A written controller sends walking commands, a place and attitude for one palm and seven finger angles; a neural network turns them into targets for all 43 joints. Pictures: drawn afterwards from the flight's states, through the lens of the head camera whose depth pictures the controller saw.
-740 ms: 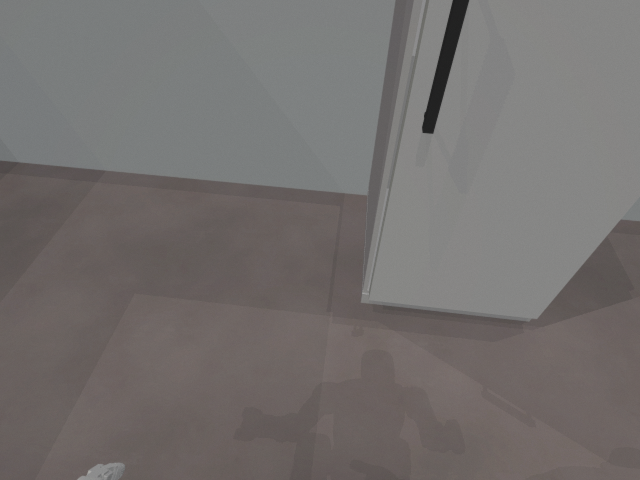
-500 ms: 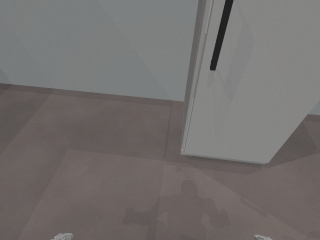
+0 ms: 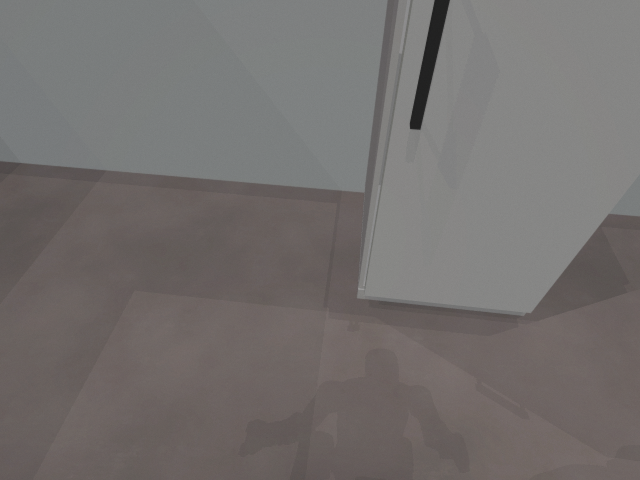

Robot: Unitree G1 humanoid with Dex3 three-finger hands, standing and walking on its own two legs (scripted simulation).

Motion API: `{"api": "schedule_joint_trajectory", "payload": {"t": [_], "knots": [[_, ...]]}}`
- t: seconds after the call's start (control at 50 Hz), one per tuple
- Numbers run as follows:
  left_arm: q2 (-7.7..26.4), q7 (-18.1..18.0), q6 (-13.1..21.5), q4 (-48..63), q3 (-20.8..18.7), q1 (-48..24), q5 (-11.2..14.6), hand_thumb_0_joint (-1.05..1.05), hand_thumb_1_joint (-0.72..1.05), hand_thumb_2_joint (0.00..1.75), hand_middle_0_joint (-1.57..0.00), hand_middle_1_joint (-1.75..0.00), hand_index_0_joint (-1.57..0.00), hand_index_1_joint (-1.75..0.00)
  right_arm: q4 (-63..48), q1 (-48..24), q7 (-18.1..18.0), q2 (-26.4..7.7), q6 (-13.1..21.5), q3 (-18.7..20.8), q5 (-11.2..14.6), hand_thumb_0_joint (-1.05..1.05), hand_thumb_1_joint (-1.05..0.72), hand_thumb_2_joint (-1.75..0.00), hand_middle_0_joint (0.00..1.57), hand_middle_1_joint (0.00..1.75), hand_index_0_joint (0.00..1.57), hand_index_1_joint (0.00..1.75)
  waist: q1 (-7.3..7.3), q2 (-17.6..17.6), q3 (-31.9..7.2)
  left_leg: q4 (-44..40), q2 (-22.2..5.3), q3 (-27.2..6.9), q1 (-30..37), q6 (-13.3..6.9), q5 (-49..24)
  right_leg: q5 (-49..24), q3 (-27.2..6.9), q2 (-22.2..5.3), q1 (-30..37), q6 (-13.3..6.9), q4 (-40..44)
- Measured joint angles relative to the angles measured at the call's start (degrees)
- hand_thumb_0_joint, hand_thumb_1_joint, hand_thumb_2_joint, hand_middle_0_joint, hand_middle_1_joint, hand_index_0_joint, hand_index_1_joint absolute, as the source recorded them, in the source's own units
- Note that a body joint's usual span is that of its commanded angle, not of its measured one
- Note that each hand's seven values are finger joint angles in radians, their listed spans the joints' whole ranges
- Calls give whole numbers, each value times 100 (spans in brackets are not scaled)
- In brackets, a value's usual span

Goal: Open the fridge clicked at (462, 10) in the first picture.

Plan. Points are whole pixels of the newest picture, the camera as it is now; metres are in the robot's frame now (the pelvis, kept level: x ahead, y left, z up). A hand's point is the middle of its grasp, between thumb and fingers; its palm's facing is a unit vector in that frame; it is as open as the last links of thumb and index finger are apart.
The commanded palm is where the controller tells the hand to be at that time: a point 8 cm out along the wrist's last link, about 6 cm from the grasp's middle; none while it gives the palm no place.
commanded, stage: stand and wait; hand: left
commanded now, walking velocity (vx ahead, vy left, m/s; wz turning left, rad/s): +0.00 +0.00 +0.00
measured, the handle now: (430, 48) +0.80 -0.15 +0.18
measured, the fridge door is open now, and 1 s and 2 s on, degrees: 0 0 0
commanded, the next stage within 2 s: look at it before walking up in 0.08 s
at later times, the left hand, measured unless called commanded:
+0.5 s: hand out of the picture +0.09 +0.24 -0.15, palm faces -0.03 -0.94 -0.33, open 7.4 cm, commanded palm none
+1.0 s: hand out of the picture +0.08 +0.22 -0.16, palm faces -0.03 -0.95 -0.30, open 7.4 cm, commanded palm none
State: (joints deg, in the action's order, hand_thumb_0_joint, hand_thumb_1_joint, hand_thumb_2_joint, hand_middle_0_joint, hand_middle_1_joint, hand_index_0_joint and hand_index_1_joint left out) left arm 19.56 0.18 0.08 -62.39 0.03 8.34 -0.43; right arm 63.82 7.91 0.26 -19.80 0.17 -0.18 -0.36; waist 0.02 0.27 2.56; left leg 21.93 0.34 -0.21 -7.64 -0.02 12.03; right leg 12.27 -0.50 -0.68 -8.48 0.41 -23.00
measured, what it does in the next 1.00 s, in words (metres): stands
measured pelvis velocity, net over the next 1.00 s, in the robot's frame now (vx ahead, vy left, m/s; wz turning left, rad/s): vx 0.02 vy -0.01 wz -0.03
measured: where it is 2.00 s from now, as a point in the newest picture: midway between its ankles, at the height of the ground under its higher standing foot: (370, 458)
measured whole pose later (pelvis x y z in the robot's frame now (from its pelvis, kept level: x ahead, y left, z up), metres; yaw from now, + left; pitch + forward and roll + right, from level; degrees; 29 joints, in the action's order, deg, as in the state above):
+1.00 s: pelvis +0.02 -0.01 +0.00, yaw -2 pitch -1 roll +0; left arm 17.5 0.5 -0.9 -62.0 -0.4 10.9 -0.8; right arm 63.1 8.1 0.1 -16.7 -0.4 -0.5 -1.1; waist -0.6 -0.3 0.7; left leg 23.4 -1.0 1.2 -7.2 0.8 15.0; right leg 15.7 -1.8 0.7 -9.3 -0.5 -25.8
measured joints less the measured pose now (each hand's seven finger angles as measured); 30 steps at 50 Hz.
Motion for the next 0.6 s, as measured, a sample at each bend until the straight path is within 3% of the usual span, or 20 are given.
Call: {"api": "schedule_joint_trajectory", "payload": {"t": [0.6], "knots": [[-35, 6, 44, 23, 4, -111, -5, 1, 90, 90, -20, -30, -20, -30, -24, -156, -6, 27, 32, -25, 5, 1, -90, -90, 20, 30, 21, 30, -9, -11, -1, -145, -81, -8, 65, 75, -20, -19, 9, 80, 51, -71, 130]]}}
